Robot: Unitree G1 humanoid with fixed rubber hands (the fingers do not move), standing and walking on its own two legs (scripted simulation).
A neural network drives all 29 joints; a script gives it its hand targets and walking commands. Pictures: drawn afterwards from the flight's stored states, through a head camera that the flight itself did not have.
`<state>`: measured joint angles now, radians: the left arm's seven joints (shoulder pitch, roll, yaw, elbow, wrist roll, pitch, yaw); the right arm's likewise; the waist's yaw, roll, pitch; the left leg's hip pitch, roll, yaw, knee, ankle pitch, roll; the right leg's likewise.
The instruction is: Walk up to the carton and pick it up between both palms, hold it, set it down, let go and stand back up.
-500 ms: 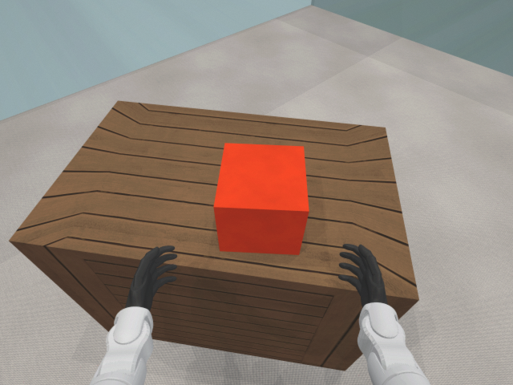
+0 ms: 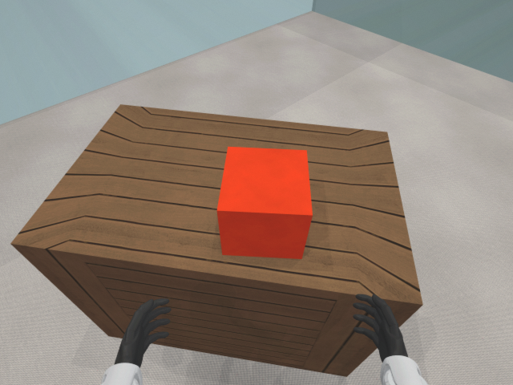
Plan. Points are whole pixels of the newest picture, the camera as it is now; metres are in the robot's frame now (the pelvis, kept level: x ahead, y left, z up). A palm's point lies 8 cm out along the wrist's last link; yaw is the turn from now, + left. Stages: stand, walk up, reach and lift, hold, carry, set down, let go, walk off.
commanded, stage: set down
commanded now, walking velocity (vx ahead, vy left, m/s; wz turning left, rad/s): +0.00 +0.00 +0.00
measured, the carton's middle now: (264, 202) +0.50 +0.01 -0.05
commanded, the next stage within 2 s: let go in 0.66 s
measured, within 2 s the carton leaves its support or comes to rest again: neither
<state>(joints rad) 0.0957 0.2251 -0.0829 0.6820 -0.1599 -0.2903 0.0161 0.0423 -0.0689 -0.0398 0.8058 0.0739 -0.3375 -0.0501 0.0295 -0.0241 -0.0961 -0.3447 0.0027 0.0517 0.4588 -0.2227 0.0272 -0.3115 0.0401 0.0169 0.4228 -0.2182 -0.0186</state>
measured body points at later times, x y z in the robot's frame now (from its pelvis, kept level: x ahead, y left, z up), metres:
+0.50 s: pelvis +0.02 -0.01 +0.00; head +0.02 +0.00 +0.45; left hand +0.19 +0.22 -0.08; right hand +0.21 -0.20 -0.08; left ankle +0.00 +0.10 -0.74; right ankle -0.01 -0.11 -0.74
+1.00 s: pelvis +0.02 -0.01 +0.00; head +0.02 +0.00 +0.45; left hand +0.17 +0.21 -0.10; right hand +0.18 -0.22 -0.10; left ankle +0.00 +0.10 -0.74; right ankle -0.01 -0.11 -0.74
